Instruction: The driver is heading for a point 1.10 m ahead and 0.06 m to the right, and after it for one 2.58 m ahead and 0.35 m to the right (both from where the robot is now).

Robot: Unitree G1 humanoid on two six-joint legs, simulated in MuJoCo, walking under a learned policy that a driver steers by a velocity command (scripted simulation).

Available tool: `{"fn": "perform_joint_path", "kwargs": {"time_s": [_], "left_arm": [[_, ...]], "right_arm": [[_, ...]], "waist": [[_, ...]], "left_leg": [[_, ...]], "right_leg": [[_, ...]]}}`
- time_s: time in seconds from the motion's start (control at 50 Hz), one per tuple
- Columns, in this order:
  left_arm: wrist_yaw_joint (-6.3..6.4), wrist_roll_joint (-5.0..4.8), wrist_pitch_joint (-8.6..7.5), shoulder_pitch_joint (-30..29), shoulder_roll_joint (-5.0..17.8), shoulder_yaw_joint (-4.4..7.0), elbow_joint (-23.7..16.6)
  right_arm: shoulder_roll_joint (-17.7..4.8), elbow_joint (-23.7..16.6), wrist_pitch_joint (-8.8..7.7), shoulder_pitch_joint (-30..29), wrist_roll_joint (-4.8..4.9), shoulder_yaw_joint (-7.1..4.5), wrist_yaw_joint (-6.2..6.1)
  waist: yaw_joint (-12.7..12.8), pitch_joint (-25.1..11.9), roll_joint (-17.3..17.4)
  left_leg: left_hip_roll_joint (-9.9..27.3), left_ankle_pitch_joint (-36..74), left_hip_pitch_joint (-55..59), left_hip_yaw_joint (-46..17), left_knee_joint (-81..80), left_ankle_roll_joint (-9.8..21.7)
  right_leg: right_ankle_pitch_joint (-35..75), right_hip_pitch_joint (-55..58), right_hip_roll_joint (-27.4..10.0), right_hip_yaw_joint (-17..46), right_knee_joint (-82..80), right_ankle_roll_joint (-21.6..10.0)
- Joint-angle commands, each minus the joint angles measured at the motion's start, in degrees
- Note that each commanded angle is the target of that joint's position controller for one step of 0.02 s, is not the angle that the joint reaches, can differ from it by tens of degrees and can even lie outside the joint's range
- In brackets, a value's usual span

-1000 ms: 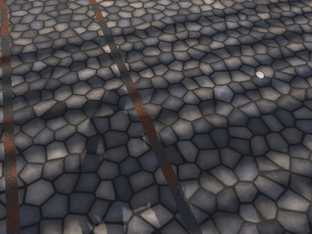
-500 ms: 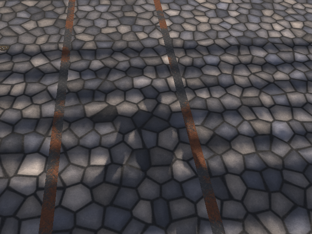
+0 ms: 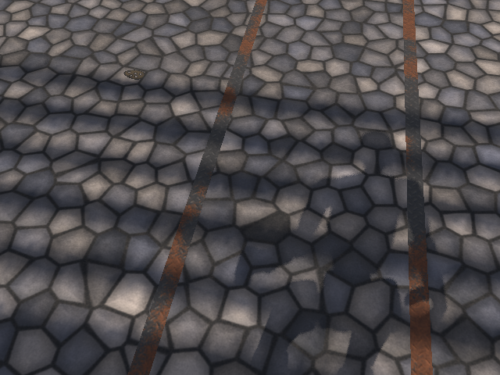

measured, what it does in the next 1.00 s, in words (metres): walks ahead: left foot, then right foot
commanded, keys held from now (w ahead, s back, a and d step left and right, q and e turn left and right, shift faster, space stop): w+q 0.06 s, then w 0.22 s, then w+e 0.24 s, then e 0.48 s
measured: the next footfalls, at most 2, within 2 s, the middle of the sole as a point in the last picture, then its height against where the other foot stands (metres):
left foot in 0.36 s outside the picture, level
right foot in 0.84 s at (272, 336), level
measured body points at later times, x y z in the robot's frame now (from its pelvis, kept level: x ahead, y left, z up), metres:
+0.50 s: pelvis +0.27 +0.08 +0.00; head +0.30 +0.10 +0.45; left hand +0.30 +0.36 -0.14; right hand +0.43 -0.16 -0.10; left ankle +0.30 +0.18 -0.74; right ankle +0.20 -0.09 -0.64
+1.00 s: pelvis +0.45 +0.06 -0.01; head +0.50 +0.03 +0.44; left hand +0.65 +0.30 -0.10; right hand +0.55 -0.24 -0.12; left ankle +0.42 +0.22 -0.65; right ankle +0.53 -0.02 -0.74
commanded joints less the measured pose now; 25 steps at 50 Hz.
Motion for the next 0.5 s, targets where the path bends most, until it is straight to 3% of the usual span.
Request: {"fn": "perform_joint_path", "kwargs": {"time_s": [0.02, 0.1, 0.18, 0.26, 0.3, 0.32, 0.34, 0.36, 0.38, 0.4, 0.42, 0.44, 0.46, 0.48, 0.5], "left_arm": [[-0.23, -0.03, -0.78, 1.9, 4.9, 1.37, -1.2], [-0.37, -0.33, -1.07, 4.2, 7.8, 2.41, 0.9], [-0.42, -1.04, -0.21, 5.4, 9.1, 2.38, 2.0], [-0.47, -2.22, 1.09, 9.9, 11.2, 2.56, 4.2], [-0.41, -2.69, 2.04, 10.8, 11.8, 2.59, 5.2], [-0.37, -2.82, 2.48, 10.2, 12.2, 2.47, 5.4], [-0.32, -2.78, 2.84, 9.8, 11.7, 2.08, 5.6], [-0.17, -1.96, 2.64, 9.7, 9.7, 1.1, 4.9], [-0.59, -0.85, 1.64, 13.7, 2.9, -1.02, 2.6], [-0.7, -2.03, 0.29, 14.4, 4.6, -0.72, 3.8], [-0.78, -4.04, 0.14, 10.6, 8.9, 0.82, 2.8], [-0.6, -3.87, 0.37, 7.6, 8.4, 0.84, 1.8], [-0.21, -2.88, 0.95, 6.3, 7.7, 1.03, 1.9], [0.1, -2.33, 2.1, 7.2, 7.2, 1.48, 2.5], [0.0, -2.44, 3.04, 9.2, 5.8, 1.36, 2.8]], "right_arm": [[-1.7, -4.9, 0.28, 1.3, 0.25, -0.74, 0.32], [-1.1, -8.2, 0.66, -3.6, -0.73, -0.27, 0.39], [-0.6, -10.1, -0.63, -10.7, -0.86, 0.59, 1.81], [-1.4, -13.2, -0.97, -17.8, -0.46, 0.85, 2.98], [-2.8, -14.1, -1.14, -18.2, -0.67, 0.41, 3.21], [-4.0, -13.6, -1.35, -15.1, -0.87, -0.3, 3.14], [-6.2, -11.2, -1.51, -7.2, -1.15, -1.7, 2.86], [-10.3, -8.5, -1.4, 3.1, -1.49, -3.53, 2.07], [-17.3, -7.8, -1.08, 9.9, -2.88, -4.95, 1.16], [-14.3, -7.9, -1.33, 11.3, -2.61, -4.04, 1.19], [-10.5, -7.6, -1.63, 7.9, -2.44, -2.75, 1.54], [-7.9, -7.8, -1.84, 3.6, -1.89, -1.99, 1.73], [-5.6, -7.8, -2.1, -0.5, -1.73, -1.41, 2.0], [-3.4, -7.8, -2.65, -3.4, -1.84, -0.91, 2.21], [-3.6, -7.3, -3.23, -4.4, -2.19, -1.12, 2.24]], "waist": [[0.1, -2.4, -6.1], [0.5, -0.6, -4.0], [2.4, 0.7, -3.9], [4.5, 2.5, -5.1], [3.4, 2.3, -6.2], [0.8, 0.6, -6.9], [-3.6, -3.9, -6.3], [-8.1, -10.8, -4.4], [-7.2, -19.3, 9.6], [-7.7, -25.8, 10.7], [-6.9, -17.0, 6.9], [-5.0, -11.3, 5.4], [-2.9, -7.7, 3.3], [-0.9, -5.2, 3.8], [0.6, -4.9, 5.9]], "left_leg": [[6.9, 3.3, -10.6, -1.6, -0.6, -0.1], [7.7, 9.7, -15.1, -1.9, -9.4, -0.8], [6.0, 20.3, -11.8, 2.1, -25.2, -0.3], [4.7, 17.5, -10.5, 5.1, -33.5, 0.6], [3.3, 12.2, -8.2, 6.4, -36.5, 2.1], [1.6, 11.5, -2.4, 7.7, -39.1, 3.1], [-0.7, 13.5, 9.2, 9.3, -41.8, 4.3], [2.9, 15.6, 25.9, 4.9, -39.9, 6.4], [20.1, 10.2, 47.2, -20.9, -42.9, 14.2], [25.4, 9.2, 47.6, -36.7, -51.2, 17.3], [23.3, 9.7, 41.2, -27.2, -51.6, 14.2], [20.8, 12.2, 33.5, -18.1, -52.4, 11.9], [18.0, 13.8, 26.7, -12.1, -54.5, 10.3], [15.3, 14.6, 21.7, -6.8, -57.3, 8.5], [15.4, 16.4, 18.3, -4.4, -59.4, 8.9]], "right_leg": [[2.8, 9.6, -16.4, 14.6, -14.9, -10.1], [9.9, 10.0, -17.2, 8.4, -17.0, -11.7], [11.4, 10.7, -14.6, 1.7, -16.5, -9.8], [9.0, 15.9, -17.0, 2.0, -14.7, -8.7], [13.7, 18.9, -18.5, 2.9, -11.5, -7.9], [21.5, 18.9, -18.1, 2.5, -7.1, -7.1], [29.5, 16.8, -15.6, 0.5, 2.3, -5.7], [24.9, 7.6, -12.5, -1.3, 16.1, -3.3], [-4.3, -15.5, -3.8, -2.5, 40.3, 0.8], [-25.5, -21.5, -0.8, 9.2, 51.0, 0.6], [-22.2, -26.3, -3.7, 11.0, 54.0, -0.1], [-17.2, -26.4, -6.6, 9.4, 51.7, -0.3], [-12.9, -24.2, -8.6, 9.0, 48.4, 0.0], [-9.0, -21.0, -10.0, 9.4, 45.9, -0.1], [-6.6, -17.6, -10.4, 9.3, 45.5, 0.4]]}}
